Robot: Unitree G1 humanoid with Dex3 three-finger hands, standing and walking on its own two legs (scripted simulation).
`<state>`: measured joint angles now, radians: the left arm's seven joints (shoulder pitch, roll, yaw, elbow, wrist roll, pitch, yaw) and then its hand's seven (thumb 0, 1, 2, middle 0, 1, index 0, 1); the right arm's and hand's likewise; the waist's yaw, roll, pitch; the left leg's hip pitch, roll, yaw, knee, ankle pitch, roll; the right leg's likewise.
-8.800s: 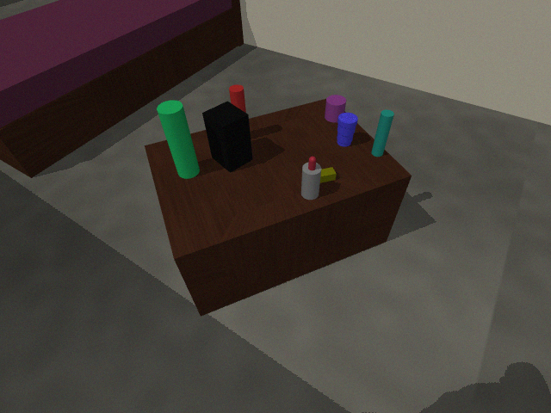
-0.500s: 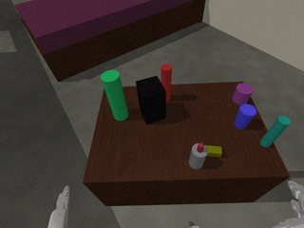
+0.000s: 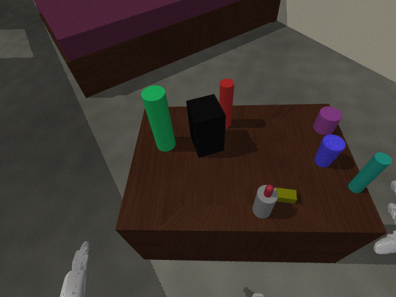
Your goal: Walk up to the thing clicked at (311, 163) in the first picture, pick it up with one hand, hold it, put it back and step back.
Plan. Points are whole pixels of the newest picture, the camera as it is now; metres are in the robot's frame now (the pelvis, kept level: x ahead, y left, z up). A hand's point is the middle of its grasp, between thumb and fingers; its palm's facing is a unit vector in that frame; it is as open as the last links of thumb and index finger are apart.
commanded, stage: go down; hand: right
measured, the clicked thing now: (265, 199) +0.43 -0.15 -0.23
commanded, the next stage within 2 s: approach in 0.76 s
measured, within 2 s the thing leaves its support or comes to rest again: neither
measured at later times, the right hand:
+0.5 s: hand (390, 189) +0.33 -0.34 +0.03, palm faces +0.14 +0.99 -0.10, open 17.6 cm
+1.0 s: hand (391, 175) +0.36 -0.34 +0.04, palm faces +0.13 +0.99 -0.06, open 17.7 cm
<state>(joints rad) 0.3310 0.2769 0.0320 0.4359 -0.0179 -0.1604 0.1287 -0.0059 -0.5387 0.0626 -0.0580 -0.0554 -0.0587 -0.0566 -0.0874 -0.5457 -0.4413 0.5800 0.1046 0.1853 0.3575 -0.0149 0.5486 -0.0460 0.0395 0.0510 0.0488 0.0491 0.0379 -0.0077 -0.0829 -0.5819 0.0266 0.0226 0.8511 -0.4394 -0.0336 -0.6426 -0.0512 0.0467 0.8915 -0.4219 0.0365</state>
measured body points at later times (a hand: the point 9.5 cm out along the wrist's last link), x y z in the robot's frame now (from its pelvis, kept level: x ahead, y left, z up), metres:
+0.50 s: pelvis +0.00 +0.00 +0.00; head +0.05 -0.02 +0.45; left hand +0.14 +0.27 -0.05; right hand +0.32 -0.39 +0.04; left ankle -0.01 +0.14 -0.70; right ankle +0.01 -0.14 -0.70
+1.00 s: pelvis -0.01 +0.00 +0.00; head +0.06 -0.03 +0.44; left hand +0.14 +0.26 -0.06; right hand +0.34 -0.40 +0.05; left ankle -0.01 +0.14 -0.70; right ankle +0.01 -0.14 -0.70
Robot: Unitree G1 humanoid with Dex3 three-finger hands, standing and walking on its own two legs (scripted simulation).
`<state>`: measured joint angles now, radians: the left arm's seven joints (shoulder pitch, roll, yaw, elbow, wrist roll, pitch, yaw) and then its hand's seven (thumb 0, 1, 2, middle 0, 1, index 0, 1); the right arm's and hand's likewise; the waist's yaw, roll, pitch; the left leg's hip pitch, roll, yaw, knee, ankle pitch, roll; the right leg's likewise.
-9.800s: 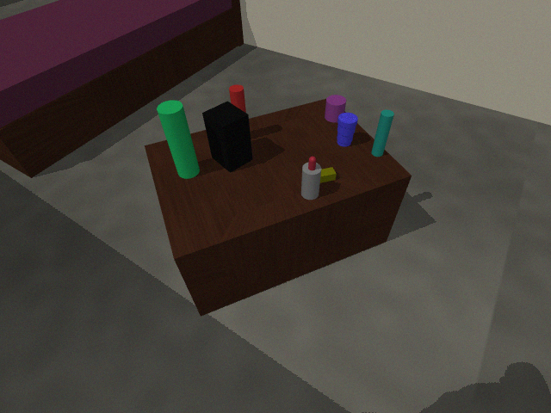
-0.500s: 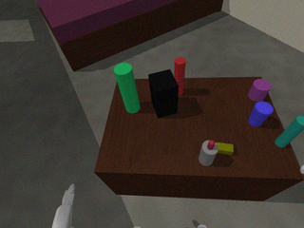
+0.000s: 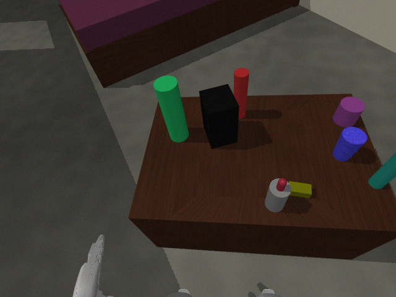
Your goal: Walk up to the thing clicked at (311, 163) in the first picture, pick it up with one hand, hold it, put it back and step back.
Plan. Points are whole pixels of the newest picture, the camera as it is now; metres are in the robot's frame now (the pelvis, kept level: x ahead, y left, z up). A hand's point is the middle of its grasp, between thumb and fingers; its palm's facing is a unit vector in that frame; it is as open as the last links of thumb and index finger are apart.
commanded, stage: approach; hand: right
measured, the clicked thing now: (278, 192) +0.44 -0.16 -0.23
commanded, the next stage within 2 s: close in in 0.50 s
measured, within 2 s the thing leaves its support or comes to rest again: neither
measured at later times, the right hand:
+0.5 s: hand (330, 199) +0.39 -0.27 -0.16, palm faces +0.04 +1.00 +0.03, open 17.7 cm
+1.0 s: hand (293, 205) +0.41 -0.20 -0.25, palm faces +0.02 +1.00 +0.02, open 17.7 cm
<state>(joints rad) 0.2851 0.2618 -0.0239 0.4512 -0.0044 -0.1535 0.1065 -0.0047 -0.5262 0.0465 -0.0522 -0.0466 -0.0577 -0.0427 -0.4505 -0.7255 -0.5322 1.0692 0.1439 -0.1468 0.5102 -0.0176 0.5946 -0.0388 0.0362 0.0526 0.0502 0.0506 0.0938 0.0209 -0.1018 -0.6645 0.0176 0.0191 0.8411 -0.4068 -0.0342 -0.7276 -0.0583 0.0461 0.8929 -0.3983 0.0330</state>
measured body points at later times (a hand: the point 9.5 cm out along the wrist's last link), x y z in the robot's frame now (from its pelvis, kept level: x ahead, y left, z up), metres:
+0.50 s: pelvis -0.04 -0.01 -0.12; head +0.13 -0.09 +0.29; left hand +0.13 +0.27 -0.07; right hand +0.38 -0.33 -0.16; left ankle +0.00 +0.14 -0.69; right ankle +0.02 -0.14 -0.69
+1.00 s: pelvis -0.06 -0.01 -0.20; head +0.12 -0.09 +0.20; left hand +0.10 +0.27 -0.07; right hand +0.40 -0.25 -0.25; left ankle +0.00 +0.14 -0.69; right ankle +0.02 -0.14 -0.69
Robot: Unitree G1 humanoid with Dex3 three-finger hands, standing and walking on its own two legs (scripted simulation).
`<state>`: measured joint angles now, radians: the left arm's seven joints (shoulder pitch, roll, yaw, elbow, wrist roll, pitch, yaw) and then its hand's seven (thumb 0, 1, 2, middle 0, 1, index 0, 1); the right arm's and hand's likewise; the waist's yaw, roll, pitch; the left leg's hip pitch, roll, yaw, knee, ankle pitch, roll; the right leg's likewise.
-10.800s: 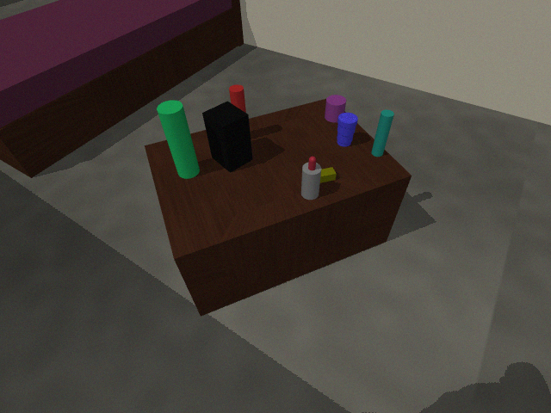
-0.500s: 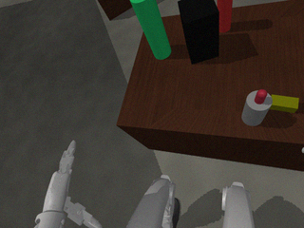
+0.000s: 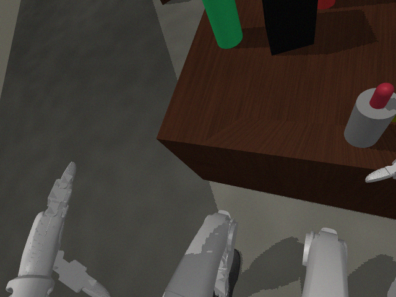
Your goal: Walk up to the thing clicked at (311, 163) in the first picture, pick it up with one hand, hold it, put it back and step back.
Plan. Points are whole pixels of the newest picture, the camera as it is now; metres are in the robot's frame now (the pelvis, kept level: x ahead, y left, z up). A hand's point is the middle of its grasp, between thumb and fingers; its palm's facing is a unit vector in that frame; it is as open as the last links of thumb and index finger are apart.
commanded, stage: close in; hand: right
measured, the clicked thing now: (371, 114) +0.49 -0.19 -0.03
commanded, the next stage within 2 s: rest palm in 0.18 s
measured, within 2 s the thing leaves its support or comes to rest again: leaves its support in 1.52 s
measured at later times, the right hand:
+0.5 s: hand (376, 133) +0.45 -0.20 -0.04, palm faces +0.15 +0.99 +0.01, open 17.6 cm
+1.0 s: hand (371, 129) +0.46 -0.19 -0.04, palm faces +0.16 +0.99 +0.00, open 13.4 cm
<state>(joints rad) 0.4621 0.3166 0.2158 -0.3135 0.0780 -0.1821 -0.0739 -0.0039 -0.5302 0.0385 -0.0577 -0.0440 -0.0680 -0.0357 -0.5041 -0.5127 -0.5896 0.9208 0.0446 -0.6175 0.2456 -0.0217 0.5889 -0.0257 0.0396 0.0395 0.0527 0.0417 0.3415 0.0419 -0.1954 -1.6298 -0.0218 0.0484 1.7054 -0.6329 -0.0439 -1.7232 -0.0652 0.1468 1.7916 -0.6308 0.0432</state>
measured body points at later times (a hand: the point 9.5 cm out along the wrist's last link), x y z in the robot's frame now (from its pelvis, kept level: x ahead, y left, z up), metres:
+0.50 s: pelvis +0.01 +0.01 +0.01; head +0.18 -0.08 +0.42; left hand +0.19 +0.27 +0.14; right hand +0.44 -0.25 -0.04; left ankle +0.08 +0.15 -0.49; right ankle +0.07 -0.14 -0.49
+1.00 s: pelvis +0.00 +0.00 +0.01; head +0.17 -0.08 +0.42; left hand +0.19 +0.26 +0.15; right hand +0.45 -0.25 -0.04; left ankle +0.08 +0.15 -0.49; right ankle +0.07 -0.14 -0.49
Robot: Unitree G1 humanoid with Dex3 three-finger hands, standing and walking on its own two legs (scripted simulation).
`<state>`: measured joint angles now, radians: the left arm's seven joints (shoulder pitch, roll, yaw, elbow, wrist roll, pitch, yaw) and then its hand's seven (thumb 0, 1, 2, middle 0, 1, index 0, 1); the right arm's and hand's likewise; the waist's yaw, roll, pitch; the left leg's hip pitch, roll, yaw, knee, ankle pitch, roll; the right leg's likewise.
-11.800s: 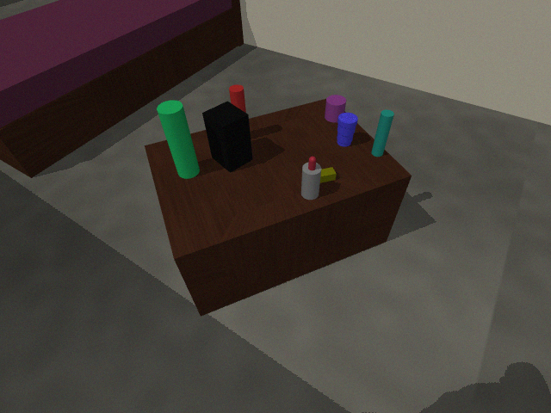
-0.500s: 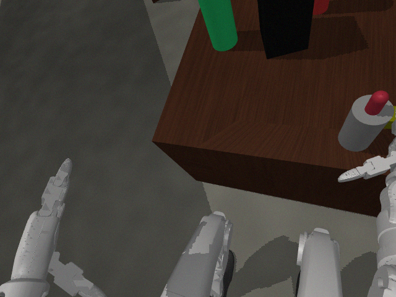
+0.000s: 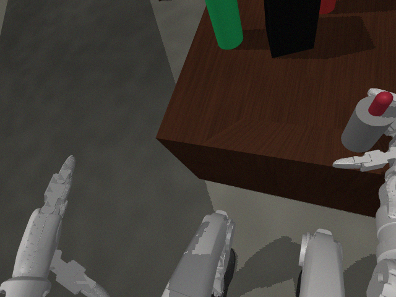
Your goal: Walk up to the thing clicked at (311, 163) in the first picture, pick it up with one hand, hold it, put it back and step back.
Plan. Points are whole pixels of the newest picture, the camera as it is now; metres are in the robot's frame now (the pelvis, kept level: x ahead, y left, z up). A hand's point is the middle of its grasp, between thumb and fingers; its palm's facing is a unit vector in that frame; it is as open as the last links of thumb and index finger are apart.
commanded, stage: close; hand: right
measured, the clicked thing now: (369, 120) +0.49 -0.19 -0.04
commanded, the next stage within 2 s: settle in 0.16 s
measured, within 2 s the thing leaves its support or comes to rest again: leaves its support in 0.52 s
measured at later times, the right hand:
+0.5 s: hand (370, 127) +0.47 -0.19 -0.04, palm faces +0.13 +0.99 -0.01, open 9.3 cm
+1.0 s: hand (388, 110) +0.47 -0.19 +0.02, palm faces +0.15 +0.99 -0.01, open 9.4 cm
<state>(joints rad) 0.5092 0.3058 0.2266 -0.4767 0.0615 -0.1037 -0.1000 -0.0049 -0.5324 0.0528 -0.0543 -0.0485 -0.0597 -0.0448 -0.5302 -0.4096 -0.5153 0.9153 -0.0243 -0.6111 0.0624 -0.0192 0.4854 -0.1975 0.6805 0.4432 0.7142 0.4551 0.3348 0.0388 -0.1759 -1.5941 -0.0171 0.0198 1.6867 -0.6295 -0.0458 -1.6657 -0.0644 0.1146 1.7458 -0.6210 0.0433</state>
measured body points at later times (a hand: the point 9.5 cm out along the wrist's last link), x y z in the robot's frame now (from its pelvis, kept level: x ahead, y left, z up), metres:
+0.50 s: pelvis +0.00 +0.01 +0.01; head +0.18 -0.07 +0.41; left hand +0.18 +0.28 +0.14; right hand +0.46 -0.24 -0.04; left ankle +0.07 +0.15 -0.50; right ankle +0.07 -0.14 -0.50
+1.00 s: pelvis +0.01 +0.00 +0.05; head +0.17 -0.07 +0.47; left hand +0.19 +0.27 +0.15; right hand +0.46 -0.25 +0.02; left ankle +0.07 +0.15 -0.50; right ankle +0.07 -0.14 -0.50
